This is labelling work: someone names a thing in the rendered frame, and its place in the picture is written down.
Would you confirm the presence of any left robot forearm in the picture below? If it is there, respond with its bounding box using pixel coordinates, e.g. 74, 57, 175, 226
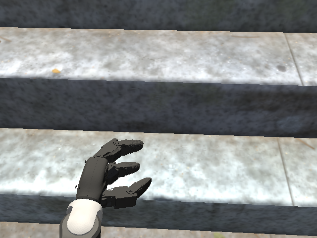
59, 198, 103, 238

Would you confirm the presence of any left robot hand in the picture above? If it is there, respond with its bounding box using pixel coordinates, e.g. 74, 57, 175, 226
75, 138, 152, 209

